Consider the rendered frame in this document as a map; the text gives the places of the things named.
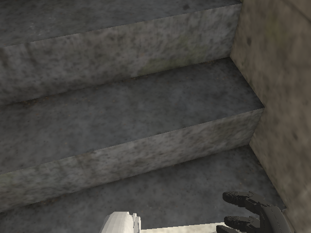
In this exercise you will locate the right robot hand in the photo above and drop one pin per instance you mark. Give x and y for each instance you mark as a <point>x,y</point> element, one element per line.
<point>271,218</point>

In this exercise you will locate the left robot thigh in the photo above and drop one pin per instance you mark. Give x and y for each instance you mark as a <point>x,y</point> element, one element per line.
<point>121,222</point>

